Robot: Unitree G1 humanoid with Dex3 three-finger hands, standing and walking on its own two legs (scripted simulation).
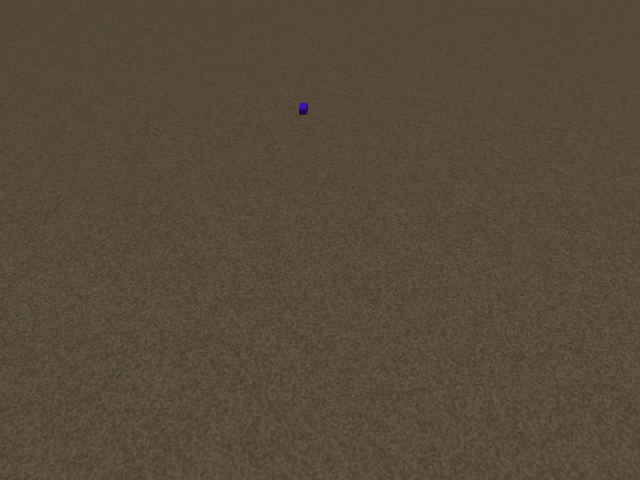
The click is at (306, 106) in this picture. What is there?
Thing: small brick
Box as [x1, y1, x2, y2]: [299, 103, 307, 113]
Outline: 300,103 299,113 306,113 307,103
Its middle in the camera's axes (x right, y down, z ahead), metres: -0.10 -0.80 +2.37
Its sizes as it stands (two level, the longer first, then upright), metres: 0.072 0.046 0.032
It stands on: the floor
